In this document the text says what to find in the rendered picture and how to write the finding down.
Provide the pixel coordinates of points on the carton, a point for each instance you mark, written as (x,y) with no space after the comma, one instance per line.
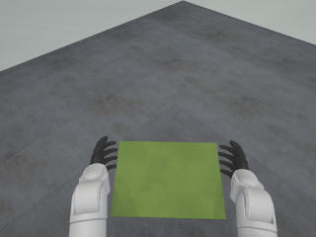
(160,179)

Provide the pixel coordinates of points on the robot left hand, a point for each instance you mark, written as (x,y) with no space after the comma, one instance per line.
(99,154)

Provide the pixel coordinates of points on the robot right hand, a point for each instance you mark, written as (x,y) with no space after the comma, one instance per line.
(238,159)

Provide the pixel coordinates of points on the robot left forearm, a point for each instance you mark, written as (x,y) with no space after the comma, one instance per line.
(89,203)

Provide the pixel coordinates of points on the robot right forearm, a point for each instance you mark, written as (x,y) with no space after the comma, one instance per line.
(255,211)

